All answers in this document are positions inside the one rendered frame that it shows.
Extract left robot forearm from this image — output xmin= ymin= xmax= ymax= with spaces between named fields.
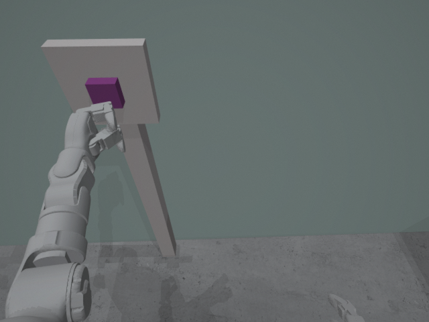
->
xmin=5 ymin=148 xmax=95 ymax=319

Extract robot left hand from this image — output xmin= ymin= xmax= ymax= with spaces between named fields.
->
xmin=64 ymin=101 xmax=125 ymax=162

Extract panel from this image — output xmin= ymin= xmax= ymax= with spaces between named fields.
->
xmin=41 ymin=38 xmax=176 ymax=257

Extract button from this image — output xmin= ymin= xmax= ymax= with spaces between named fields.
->
xmin=85 ymin=77 xmax=125 ymax=109

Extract robot left upper arm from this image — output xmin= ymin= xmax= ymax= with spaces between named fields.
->
xmin=0 ymin=262 xmax=92 ymax=322

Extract robot right hand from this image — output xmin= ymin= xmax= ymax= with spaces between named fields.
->
xmin=328 ymin=294 xmax=366 ymax=322

